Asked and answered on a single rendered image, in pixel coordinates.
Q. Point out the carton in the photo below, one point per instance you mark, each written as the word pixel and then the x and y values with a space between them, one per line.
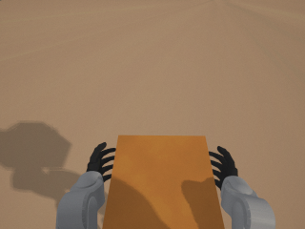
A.
pixel 162 182

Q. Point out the robot left forearm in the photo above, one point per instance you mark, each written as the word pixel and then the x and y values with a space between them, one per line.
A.
pixel 78 208

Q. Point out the robot left hand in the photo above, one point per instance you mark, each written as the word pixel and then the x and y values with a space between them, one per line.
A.
pixel 96 160

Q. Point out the robot right hand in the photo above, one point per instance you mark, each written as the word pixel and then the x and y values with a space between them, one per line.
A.
pixel 227 168

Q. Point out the robot right forearm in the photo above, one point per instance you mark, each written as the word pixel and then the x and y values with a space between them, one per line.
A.
pixel 245 208

